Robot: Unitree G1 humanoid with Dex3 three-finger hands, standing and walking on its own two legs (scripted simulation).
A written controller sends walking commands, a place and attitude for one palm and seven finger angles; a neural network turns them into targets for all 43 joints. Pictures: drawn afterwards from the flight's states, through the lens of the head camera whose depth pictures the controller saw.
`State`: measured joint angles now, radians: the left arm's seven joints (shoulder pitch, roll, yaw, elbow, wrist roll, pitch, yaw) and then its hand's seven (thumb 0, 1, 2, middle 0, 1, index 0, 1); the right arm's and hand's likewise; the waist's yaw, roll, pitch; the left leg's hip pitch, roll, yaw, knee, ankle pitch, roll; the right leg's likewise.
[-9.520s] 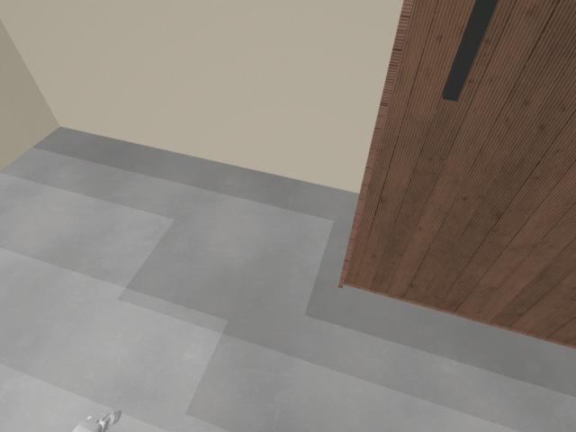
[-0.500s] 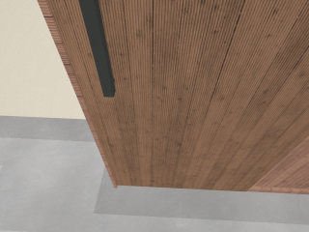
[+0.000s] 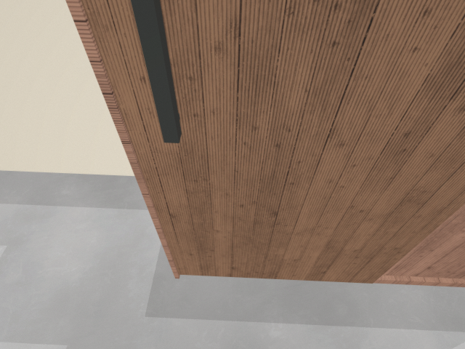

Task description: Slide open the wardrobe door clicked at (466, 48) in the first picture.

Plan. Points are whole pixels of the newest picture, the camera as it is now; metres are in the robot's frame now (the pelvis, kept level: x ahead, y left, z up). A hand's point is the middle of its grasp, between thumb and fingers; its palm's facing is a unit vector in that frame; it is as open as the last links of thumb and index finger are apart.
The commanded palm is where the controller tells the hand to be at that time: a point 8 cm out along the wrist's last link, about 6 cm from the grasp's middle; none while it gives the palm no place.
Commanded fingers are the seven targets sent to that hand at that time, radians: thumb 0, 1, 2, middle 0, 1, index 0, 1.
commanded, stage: look again from close up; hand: left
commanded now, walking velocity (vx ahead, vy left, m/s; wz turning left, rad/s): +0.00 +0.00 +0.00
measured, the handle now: (161, 56) +0.47 +0.14 +0.26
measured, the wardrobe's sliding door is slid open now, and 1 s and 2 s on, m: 0.00 0.00 0.00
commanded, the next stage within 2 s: raise the hand with hooked fingers in 0.02 s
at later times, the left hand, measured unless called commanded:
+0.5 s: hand (123, 333) +0.15 +0.18 +0.00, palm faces -0.02 -1.00 -0.03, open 8.4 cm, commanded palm +0.12 +0.25 +0.01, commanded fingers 0.00 0.43 0.70 -0.23 -0.60 -0.23 -0.60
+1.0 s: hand (55, 270) +0.19 +0.25 +0.11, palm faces +0.11 -0.99 -0.08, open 11.4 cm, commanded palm +0.15 +0.29 +0.11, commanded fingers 0.00 -0.15 0.45 -0.28 -0.98 -0.28 -0.98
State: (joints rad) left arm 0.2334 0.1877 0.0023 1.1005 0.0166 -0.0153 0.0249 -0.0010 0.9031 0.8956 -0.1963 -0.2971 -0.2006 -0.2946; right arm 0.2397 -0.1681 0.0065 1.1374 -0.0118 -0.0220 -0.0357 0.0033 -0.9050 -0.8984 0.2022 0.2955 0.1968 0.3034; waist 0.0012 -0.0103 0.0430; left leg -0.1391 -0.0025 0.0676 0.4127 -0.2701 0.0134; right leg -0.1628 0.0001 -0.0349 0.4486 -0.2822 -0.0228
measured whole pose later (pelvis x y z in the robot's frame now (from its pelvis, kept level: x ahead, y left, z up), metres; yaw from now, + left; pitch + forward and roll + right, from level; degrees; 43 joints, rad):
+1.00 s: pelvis -0.03 -0.01 -0.02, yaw +1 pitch +2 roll +0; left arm 0.27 0.35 0.41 -0.07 -0.40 -0.10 -0.35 0.00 0.07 0.54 -0.26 -0.83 -0.26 -0.83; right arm 0.32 -0.25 0.05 0.62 0.05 -0.31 -0.08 0.02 -0.90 -0.90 0.21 0.30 0.20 0.30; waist 0.01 0.04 -0.05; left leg -0.35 0.02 0.04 0.66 -0.34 0.01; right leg -0.34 0.01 -0.07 0.64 -0.33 -0.03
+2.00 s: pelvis -0.03 +0.00 +0.00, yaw +2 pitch -3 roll +0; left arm -0.22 0.54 0.51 -0.02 -0.36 0.37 -0.51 -0.02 -0.50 0.30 -0.30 -1.20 -0.30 -1.20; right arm 0.18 -0.29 0.09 0.61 0.10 -0.18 -0.08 0.02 -0.90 -0.90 0.20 0.30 0.20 0.30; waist 0.06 0.07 -0.03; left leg -0.15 0.00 0.02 0.45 -0.25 0.01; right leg -0.14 0.00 -0.08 0.44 -0.25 -0.03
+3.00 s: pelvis -0.02 +0.00 +0.00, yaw +3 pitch -1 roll +0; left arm -0.48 0.45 0.35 0.15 -0.27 0.40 -0.36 -0.02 -0.51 0.30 -0.30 -1.20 -0.30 -1.20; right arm 0.17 -0.26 0.10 0.64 0.10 -0.14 -0.09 0.01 -0.90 -0.90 0.20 0.30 0.20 0.30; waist 0.06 0.06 -0.02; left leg -0.16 -0.02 0.02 0.43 -0.25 0.02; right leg -0.15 -0.01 -0.08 0.44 -0.26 -0.02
